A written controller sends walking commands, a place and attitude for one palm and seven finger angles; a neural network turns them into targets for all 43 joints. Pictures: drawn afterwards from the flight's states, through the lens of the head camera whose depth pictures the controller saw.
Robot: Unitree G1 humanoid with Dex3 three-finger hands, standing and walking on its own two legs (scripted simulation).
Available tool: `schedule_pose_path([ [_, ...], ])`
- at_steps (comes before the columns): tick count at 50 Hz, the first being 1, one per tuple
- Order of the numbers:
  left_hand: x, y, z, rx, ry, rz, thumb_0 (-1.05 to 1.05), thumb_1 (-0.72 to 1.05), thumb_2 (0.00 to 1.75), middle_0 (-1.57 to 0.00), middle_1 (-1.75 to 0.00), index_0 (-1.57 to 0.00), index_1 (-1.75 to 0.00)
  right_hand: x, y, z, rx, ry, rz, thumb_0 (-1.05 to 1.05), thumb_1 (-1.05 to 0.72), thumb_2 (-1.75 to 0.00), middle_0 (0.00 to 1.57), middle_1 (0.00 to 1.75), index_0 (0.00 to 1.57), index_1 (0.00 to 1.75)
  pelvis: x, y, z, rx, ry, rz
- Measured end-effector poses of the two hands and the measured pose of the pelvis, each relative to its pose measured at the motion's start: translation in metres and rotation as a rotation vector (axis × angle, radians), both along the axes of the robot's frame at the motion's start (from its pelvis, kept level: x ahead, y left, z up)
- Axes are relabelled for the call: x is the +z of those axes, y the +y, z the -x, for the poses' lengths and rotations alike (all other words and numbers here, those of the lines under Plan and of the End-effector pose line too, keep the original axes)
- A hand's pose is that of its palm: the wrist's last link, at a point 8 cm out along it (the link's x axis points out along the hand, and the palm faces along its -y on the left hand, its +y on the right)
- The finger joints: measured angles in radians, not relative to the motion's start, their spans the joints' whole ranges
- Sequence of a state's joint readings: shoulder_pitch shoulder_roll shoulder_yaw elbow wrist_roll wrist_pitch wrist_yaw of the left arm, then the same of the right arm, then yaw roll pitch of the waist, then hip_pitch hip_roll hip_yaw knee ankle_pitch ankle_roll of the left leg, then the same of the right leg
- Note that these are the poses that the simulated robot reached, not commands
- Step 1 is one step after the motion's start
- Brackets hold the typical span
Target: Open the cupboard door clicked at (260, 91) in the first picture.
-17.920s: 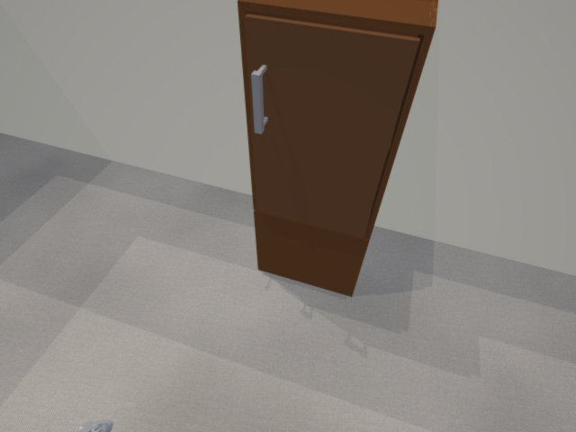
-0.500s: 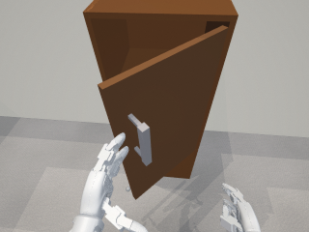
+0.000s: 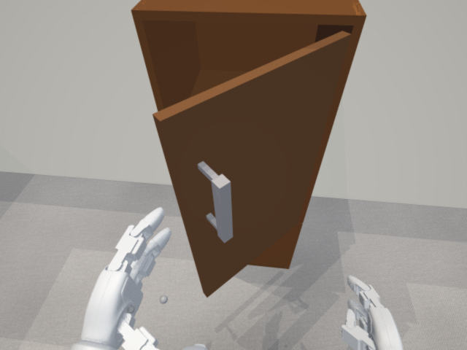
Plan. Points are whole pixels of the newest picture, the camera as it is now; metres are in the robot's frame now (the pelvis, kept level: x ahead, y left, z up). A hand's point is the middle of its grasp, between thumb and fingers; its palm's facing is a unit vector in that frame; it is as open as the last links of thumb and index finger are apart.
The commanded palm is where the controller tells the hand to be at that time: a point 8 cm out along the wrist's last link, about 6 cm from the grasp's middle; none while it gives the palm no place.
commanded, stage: draw the hand back to the body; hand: left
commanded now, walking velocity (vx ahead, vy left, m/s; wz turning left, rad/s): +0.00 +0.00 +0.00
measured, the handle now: (215, 204) +0.32 +0.05 +0.11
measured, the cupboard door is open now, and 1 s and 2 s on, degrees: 46 46 46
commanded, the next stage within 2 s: step back with the hand held close in 1.50 s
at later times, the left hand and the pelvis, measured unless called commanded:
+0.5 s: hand (96, 277) +0.18 +0.17 +0.16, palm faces +0.03 -0.98 -0.19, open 15.9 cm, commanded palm +0.15 +0.23 +0.17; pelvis +0.01 +0.02 +0.02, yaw +0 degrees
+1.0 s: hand (17, 230) +0.21 +0.26 +0.21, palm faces +0.38 -0.84 -0.38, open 10.6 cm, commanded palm +0.16 +0.30 +0.22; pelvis +0.02 +0.02 +0.06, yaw -1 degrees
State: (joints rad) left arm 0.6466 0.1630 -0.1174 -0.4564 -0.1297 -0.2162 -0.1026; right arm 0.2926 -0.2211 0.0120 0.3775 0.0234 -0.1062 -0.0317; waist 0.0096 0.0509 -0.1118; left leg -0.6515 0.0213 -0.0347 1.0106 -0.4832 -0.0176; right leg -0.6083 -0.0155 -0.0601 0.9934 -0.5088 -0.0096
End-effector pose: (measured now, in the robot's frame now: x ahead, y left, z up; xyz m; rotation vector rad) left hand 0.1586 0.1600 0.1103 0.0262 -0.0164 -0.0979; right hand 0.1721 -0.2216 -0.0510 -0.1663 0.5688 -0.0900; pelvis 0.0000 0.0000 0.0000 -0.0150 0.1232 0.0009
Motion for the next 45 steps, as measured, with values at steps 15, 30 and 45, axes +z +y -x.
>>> schedule_pose_path([
  [15, 0.03, 0.04, -0.002, 0.027, -0.017, -0.032, -0.01, -0.5, 0.3, -0.15, -0.3, -0.15, -0.3, 0.016, 0.019, 0.002, -0.002, -0.034, -0.009, 0.02, -0.9, -0.9, 0.2, 0.3, 0.2, 0.3, 0.014, 0.013, -0.003, 0.0, -0.046, 0.013],
  [30, 0.067, 0.084, 0.004, 0.266, -0.039, -0.259, -0.01, -0.29, 0.39, -0.16, -0.3, -0.16, -0.3, 0.036, 0.035, -0.012, 0.017, -0.037, 0.019, 0.02, -0.9, -0.9, 0.2, 0.3, 0.2, 0.3, 0.035, 0.02, -0.009, -0.008, -0.111, 0.013],
  [45, 0.101, 0.125, -0.006, 0.433, -0.087, -0.374, 0.0, 0.21, 0.6, -0.18, -0.3, -0.18, -0.3, 0.042, 0.034, -0.02, 0.031, 0.032, 0.037, 0.02, -0.9, -0.9, 0.21, 0.3, 0.2, 0.3, 0.057, 0.022, -0.019, -0.018, -0.178, -0.001],
])
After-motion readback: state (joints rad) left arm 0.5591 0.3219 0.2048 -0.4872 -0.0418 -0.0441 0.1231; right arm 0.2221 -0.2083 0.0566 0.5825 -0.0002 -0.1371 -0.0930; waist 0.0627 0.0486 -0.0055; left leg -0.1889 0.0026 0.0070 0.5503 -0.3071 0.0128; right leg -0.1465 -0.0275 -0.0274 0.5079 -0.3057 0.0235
